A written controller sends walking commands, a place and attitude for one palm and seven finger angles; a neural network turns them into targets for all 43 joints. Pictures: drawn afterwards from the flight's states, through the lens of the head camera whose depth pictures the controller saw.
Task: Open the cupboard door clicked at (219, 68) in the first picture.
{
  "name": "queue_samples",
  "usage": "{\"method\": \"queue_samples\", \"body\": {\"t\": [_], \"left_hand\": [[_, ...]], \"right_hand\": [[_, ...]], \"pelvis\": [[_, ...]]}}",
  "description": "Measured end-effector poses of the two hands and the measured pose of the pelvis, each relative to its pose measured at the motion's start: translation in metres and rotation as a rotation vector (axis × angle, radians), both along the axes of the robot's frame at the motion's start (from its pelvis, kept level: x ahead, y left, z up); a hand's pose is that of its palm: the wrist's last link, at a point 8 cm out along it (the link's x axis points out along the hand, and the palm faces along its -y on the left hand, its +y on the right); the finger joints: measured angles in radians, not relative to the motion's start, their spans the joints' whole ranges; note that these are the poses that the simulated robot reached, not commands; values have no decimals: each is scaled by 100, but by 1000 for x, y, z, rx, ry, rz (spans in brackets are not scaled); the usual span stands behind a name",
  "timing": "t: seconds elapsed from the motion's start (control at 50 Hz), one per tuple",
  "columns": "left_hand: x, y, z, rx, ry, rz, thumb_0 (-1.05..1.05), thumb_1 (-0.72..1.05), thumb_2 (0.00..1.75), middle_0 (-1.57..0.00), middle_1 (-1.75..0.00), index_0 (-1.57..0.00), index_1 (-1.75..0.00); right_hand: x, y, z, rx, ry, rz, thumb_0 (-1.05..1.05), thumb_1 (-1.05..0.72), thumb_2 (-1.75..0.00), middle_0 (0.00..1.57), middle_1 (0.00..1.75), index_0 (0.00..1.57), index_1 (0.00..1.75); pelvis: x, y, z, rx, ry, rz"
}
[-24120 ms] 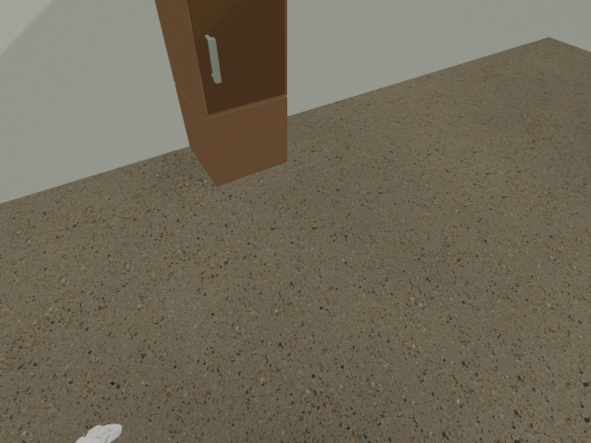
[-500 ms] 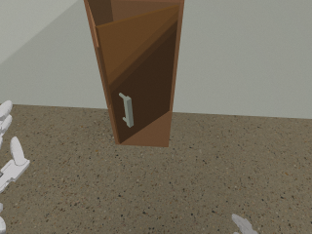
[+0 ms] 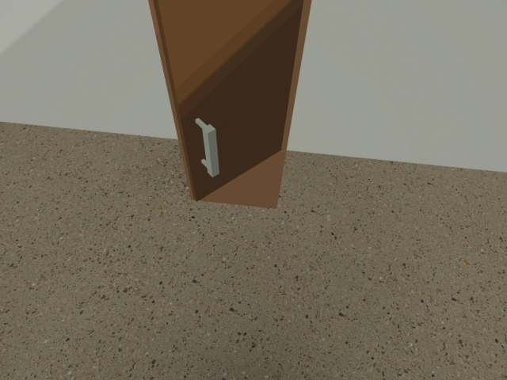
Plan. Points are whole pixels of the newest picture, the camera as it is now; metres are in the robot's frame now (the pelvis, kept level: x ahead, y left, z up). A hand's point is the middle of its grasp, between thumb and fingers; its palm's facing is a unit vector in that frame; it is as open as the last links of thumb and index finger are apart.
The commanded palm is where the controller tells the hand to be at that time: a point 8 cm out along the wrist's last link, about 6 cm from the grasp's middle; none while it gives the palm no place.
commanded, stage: let the arm hang, fingers relaxed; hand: left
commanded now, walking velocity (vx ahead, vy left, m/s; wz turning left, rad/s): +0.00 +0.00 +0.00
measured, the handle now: (206, 148) +0.66 +0.15 -0.10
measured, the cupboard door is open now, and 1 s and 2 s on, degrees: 47 47 47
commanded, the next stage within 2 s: look to check the result in 0.62 s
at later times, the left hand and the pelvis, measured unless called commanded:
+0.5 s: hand out of the picture +0.06 +0.22 -0.15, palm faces -0.02 -0.96 -0.28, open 7.3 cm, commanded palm none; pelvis +0.00 +0.01 +0.01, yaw -2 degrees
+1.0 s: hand out of the picture +0.08 +0.23 -0.15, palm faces -0.03 -0.96 -0.30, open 7.3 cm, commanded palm none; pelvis +0.01 +0.01 +0.01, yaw -2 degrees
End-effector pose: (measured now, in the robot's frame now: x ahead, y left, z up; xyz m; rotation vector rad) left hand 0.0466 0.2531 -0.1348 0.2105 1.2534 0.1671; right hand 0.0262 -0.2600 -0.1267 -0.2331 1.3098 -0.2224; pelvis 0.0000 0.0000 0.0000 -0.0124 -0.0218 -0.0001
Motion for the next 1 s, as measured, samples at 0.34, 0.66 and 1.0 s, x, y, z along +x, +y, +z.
{"method": "queue_samples", "body": {"t": [0.34, 0.66, 1.0], "left_hand": [[-8, 23, 23, 53, 32, 1, 1, 91, 90, -20, -30, -21, -30], [16, 15, 16, 19, 30, -33, 1, 91, 90, -20, -30, -21, -30], [30, 25, 21, 49, 24, -33, 1, 91, 90, -20, -30, -21, -30]], "right_hand": [[-8, 30, -9, 93, 5, 20, 0, -91, -90, 20, 30, 21, 30], [-22, 18, -3, 43, 69, -17, 0, -91, -90, 20, 30, 20, 30], [13, 14, -1, 38, 20, 10, 0, -91, -90, 20, 30, 21, 30]], "pelvis": [[-5, 12, 13, 17, -14, -20], [5, 14, 14, 20, -8, -29], [14, 12, 14, 20, -3, -27]]}}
